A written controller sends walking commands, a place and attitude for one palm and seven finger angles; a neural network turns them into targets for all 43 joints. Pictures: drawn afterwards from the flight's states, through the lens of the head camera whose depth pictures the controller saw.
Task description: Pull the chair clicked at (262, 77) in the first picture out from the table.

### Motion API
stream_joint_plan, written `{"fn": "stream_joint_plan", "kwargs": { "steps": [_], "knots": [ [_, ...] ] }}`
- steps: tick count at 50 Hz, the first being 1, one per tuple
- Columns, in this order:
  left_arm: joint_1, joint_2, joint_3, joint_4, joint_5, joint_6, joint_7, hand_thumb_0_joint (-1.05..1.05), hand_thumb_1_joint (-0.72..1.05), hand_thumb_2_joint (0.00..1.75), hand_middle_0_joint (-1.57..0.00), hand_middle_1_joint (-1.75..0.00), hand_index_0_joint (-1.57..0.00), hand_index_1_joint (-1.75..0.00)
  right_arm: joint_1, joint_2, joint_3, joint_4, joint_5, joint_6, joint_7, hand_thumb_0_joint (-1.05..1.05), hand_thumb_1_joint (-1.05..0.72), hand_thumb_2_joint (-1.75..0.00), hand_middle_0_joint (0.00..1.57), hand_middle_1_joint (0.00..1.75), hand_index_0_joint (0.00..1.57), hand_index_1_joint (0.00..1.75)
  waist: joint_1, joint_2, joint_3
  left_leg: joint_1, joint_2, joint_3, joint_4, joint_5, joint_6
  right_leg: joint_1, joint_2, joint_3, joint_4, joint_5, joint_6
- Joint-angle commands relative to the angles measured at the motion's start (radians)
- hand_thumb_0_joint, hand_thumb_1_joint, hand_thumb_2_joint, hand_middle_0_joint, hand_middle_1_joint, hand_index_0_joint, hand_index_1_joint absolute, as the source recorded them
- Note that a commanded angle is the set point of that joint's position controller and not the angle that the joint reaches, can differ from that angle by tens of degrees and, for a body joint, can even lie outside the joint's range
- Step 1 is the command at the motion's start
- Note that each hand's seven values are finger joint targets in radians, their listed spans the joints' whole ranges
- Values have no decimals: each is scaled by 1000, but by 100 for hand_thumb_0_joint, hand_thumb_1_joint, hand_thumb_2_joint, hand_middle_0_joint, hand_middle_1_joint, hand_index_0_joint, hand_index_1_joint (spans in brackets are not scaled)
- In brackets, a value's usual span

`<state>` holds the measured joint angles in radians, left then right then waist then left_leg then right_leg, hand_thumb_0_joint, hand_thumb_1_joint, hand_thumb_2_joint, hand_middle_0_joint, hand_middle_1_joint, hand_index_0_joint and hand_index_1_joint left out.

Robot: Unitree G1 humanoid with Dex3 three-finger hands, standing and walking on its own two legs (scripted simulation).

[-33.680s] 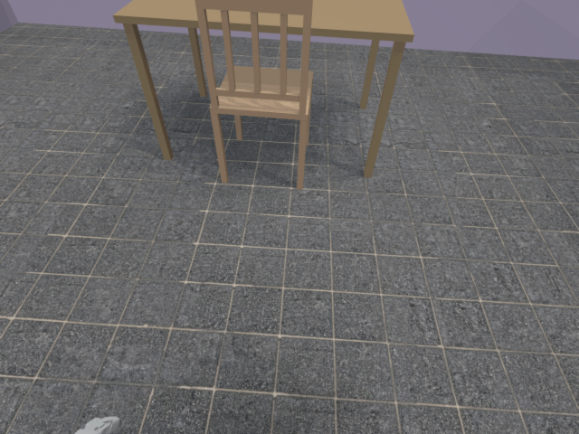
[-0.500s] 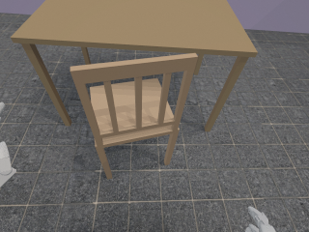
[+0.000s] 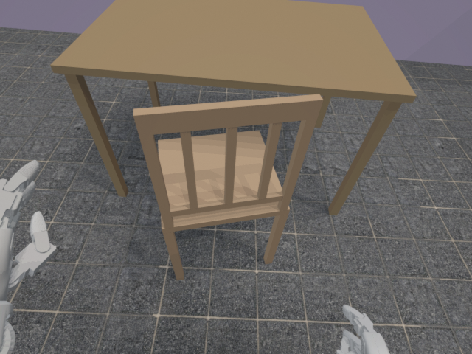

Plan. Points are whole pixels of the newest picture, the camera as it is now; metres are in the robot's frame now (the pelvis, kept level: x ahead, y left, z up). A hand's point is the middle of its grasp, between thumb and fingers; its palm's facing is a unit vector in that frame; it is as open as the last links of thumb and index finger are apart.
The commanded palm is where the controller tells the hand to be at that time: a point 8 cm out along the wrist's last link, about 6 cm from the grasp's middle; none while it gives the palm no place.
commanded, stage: let the arm hang, fingers relaxed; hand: left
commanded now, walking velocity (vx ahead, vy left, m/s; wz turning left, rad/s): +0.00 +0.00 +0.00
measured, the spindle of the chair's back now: (229, 168) +0.58 +0.05 -0.09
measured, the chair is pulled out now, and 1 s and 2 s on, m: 0.22 0.22 0.22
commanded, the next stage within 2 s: look to check the result in 1.06 s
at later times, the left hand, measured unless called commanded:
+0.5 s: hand out of the picture +0.04 +0.19 -0.17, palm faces +0.00 -0.97 -0.23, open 7.2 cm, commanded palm none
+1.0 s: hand out of the picture -0.01 +0.15 -0.17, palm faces +0.01 -0.98 -0.18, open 7.3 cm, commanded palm none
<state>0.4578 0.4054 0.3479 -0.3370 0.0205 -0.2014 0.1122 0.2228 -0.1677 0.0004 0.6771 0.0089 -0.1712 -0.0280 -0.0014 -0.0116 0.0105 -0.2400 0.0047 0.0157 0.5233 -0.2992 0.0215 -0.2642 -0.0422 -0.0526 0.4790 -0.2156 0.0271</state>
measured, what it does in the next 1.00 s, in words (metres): stands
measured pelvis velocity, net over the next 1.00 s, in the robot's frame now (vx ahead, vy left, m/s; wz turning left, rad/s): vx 0.00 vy -0.02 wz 0.00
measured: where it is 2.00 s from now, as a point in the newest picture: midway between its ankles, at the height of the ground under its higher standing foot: outside the picture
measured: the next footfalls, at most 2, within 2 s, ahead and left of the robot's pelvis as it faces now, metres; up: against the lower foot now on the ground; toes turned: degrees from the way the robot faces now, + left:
none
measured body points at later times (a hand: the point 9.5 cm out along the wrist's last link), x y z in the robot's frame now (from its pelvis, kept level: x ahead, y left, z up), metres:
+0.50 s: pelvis +0.01 +0.00 +0.00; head +0.04 +0.00 +0.45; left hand +0.04 +0.24 -0.15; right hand +0.02 -0.23 -0.15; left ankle -0.02 +0.10 -0.74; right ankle +0.01 -0.14 -0.74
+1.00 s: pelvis +0.00 -0.02 +0.01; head +0.02 -0.02 +0.45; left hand +0.00 +0.20 -0.15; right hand -0.01 -0.23 -0.15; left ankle -0.02 +0.10 -0.74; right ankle +0.01 -0.14 -0.74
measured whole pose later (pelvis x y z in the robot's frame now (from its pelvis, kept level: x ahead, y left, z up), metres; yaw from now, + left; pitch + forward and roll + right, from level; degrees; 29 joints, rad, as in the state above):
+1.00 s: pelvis +0.00 -0.02 +0.01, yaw +0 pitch -1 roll +0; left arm 0.30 0.14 -0.02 1.06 0.01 0.01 0.03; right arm 0.32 -0.13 0.00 1.05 0.00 -0.01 -0.02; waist 0.01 0.00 0.06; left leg -0.16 0.01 0.01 0.42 -0.25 0.00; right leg -0.20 -0.04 -0.06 0.42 -0.21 0.01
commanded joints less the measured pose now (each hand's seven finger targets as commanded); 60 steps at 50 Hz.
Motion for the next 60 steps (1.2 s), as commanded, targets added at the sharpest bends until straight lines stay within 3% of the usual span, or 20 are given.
{"fn": "stream_joint_plan", "kwargs": {
  "steps": [1, 2, 5, 6, 7, 11, 12, 15, 19, 21, 24, 27, 35, 39, 42, 45, 52, 54, 60],
  "knots": [
    [-11, -161, -262, 484, 25, 207, -98, 0, 90, 90, -20, -30, -20, -30, 28, -133, -72, 16, -16, 68, 28, 0, -90, -90, 20, 30, 20, 30, -23, -40, -144, 10, 95, -79, 21, 450, 9, 27, -79, 41, 60, 322, -60],
    [-41, -138, -263, 534, 24, 201, -98, 0, 90, 90, -20, -30, -20, -30, 27, -144, -68, 8, -23, 81, 30, 0, -90, -90, 20, 30, 20, 30, -17, -63, -140, -25, 100, -108, 1, 400, 21, 42, -79, 41, 67, 280, -61],
    [-112, -96, -269, 694, 21, 193, -91, 0, 90, 90, -20, -30, -20, -30, 21, -154, -59, 15, -32, 117, 30, 0, -90, -90, 20, 30, 20, 30, -8, -222, -149, -15, 73, -109, 8, 440, 24, 118, -98, 73, 59, 420, -75],
    [-132, -86, -276, 750, 19, 196, -90, 0, 90, 90, -20, -30, -20, -30, 21, -150, -58, 32, -31, 123, 28, 0, -90, -90, 20, 30, 20, 30, -7, -210, -136, -2, 61, -97, -4, 440, 19, 125, -103, 79, 54, 440, -83],
    [-141, -79, -281, 801, 14, 197, -89, 0, 90, 90, -20, -30, -20, -30, 21, -153, -53, 48, -32, 126, 25, 0, -90, -90, 20, 30, 20, 30, -6, -157, -141, 20, 63, -96, -20, 469, 16, 136, -104, 81, 56, 451, -81],
    [-149, -77, -312, 992, -1, 202, -83, 0, 90, 90, -20, -30, -20, -30, 20, -142, -33, 119, -27, 134, 14, 0, -90, -90, 20, 30, 20, 30, 8, 163, -87, 78, 79, -88, -76, 547, 14, 126, -66, 70, 7, 290, -60],
    [-138, -79, -316, 1038, -4, 202, -82, 0, 90, 90, -20, -30, -20, -30, 25, -132, -30, 137, -26, 136, 12, 0, -90, -90, 20, 30, 20, 30, 8, 212, -77, 83, 79, -80, -81, 517, 12, 127, -68, 71, -13, 257, -61],
    [-123, -114, -309, 1103, -2, 204, -77, 0, 90, 90, -20, -30, -20, -30, 69, -102, -33, 170, -28, 143, 7, 0, -90, -90, 20, 30, 20, 30, 6, 257, -92, 82, 81, -79, -104, 400, 15, 147, -57, 50, -48, 181, -66],
    [-160, -122, -326, 1177, -7, 204, -81, 0, 90, 90, -20, -30, -20, -30, 112, -104, -33, 211, -22, 151, 6, 0, -90, -90, 20, 30, 20, 30, 2, 93, -38, 48, 96, -97, -137, 300, 26, 146, -59, 41, -84, 145, -61],
    [-167, -124, -332, 1206, -8, 205, -83, 0, 90, 90, -20, -30, -20, -30, 122, -103, -32, 228, -20, 155, 7, 0, -90, -90, 20, 30, 20, 30, 5, 32, 25, 13, 98, -106, -161, 234, 33, 125, -58, 43, -102, 113, -62],
    [-155, -129, -336, 1245, -10, 203, -82, 0, 90, 90, -20, -30, -20, -30, 142, -100, -30, 255, -21, 155, 8, 0, -90, -90, 20, 30, 20, 30, 6, -18, 35, 21, 94, -104, -173, 197, 35, 111, -66, 58, -114, 94, -60],
    [-143, -128, -338, 1271, -11, 204, -80, 0, 90, 90, -20, -30, -20, -30, 157, -95, -28, 279, -21, 156, 9, 0, -90, -90, 20, 30, 20, 30, 6, -4, 49, 13, 92, -101, -191, 150, 37, 104, -65, 63, -122, 57, -60],
    [-119, -139, -342, 1318, -12, 195, -74, 0, 90, 90, -20, -30, -20, -30, 186, -71, -20, 327, -18, 151, 5, 0, -90, -90, 20, 30, 20, 30, 2, -13, 28, 54, 89, -82, -182, 205, 33, 96, -73, 74, -124, 98, -63],
    [-110, -149, -344, 1332, -12, 193, -72, 0, 90, 90, -20, -30, -20, -30, 188, -59, -18, 341, -17, 152, 3, 0, -90, -90, 20, 30, 20, 30, 1, -1, 55, 53, 87, -76, -181, 201, 30, 79, -74, 77, -131, 95, -65],
    [-102, -157, -345, 1342, -11, 195, -71, 0, 90, 90, -20, -30, -20, -30, 188, -49, -17, 351, -18, 153, 2, 0, -90, -90, 20, 30, 20, 30, 2, 46, 80, 37, 87, -75, -191, 166, 31, 67, -71, 82, -140, 65, -68],
    [-98, -161, -344, 1350, -12, 192, -72, 0, 90, 90, -20, -30, -20, -30, 196, -44, -16, 353, -17, 151, 0, 0, -90, -90, 20, 30, 20, 30, 0, 35, 59, 48, 87, -71, -183, 184, 28, 76, -71, 83, -135, 88, -69],
    [-99, -168, -344, 1357, -10, 194, -72, 0, 90, 90, -20, -30, -20, -30, 200, -38, -18, 359, -17, 155, -1, 0, -90, -90, 20, 30, 20, 30, 0, 15, 84, 27, 88, -72, -186, 138, 28, 58, -68, 79, -142, 50, -71],
    [-95, -172, -342, 1357, -11, 191, -72, 0, 90, 90, -20, -30, -20, -30, 206, -38, -18, 361, -18, 153, -2, 0, -90, -90, 20, 30, 20, 30, -1, 6, 59, 39, 87, -72, -178, 155, 27, 68, -68, 83, -140, 65, -71],
    [-93, -178, -342, 1361, -12, 190, -72, 0, 90, 90, -20, -30, -20, -30, 206, -31, -17, 367, -18, 153, -3, 0, -90, -90, 20, 30, 20, 30, -1, 22, 57, 42, 87, -69, -176, 161, 25, 67, -67, 87, -138, 74, -74]
  ]
}}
